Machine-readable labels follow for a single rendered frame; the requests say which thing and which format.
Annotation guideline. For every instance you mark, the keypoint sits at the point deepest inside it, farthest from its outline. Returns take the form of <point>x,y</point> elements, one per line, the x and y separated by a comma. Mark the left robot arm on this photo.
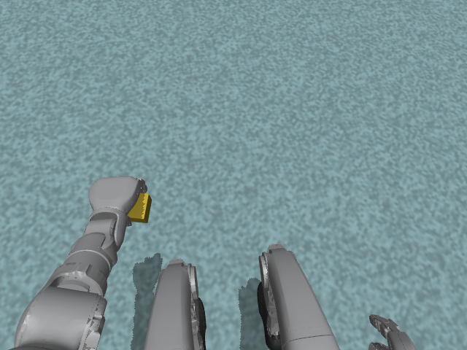
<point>68,312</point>

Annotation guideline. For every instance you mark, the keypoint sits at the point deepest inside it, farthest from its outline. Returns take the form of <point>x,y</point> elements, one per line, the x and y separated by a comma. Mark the right robot foot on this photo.
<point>273,342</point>

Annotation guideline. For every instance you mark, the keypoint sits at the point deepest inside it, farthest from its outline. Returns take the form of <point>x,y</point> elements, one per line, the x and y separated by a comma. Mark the small box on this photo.
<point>141,210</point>

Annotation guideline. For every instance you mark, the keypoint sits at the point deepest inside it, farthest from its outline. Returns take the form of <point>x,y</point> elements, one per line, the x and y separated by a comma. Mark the right robot hand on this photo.
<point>390,330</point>

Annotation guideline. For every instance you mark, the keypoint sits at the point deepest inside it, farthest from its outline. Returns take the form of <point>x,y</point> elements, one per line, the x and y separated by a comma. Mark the left robot hand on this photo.
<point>118,192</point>

